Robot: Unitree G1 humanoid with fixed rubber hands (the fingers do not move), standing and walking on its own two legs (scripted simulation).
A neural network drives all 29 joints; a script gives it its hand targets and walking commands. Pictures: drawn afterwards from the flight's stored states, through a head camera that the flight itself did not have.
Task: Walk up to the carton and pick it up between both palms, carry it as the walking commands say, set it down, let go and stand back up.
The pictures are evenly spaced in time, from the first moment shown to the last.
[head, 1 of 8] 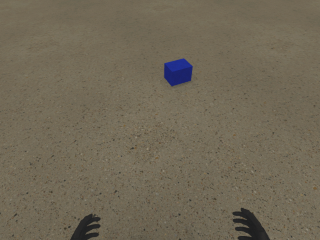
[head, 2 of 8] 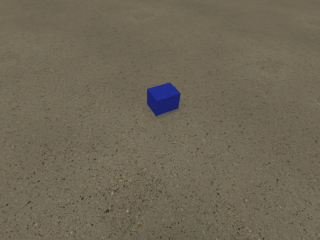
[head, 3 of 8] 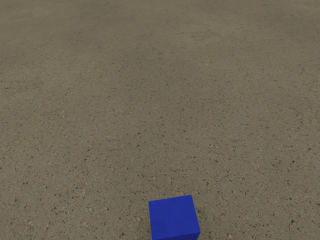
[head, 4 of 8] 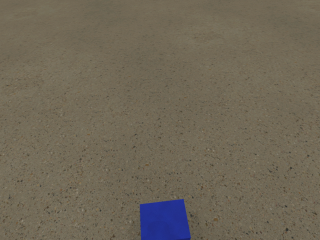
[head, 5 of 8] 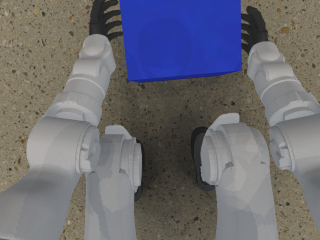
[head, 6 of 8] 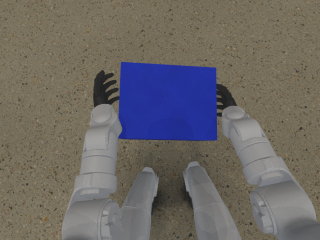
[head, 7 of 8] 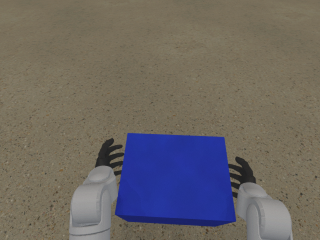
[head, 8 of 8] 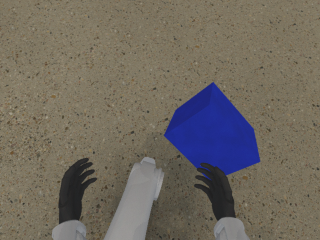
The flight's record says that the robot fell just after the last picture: yes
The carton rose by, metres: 0.69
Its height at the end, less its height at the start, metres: +0.21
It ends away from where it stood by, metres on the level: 8.17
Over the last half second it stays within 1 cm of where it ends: no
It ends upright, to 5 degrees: no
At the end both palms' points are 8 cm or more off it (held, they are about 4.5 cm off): yes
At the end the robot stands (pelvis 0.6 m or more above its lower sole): no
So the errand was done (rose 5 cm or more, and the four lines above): no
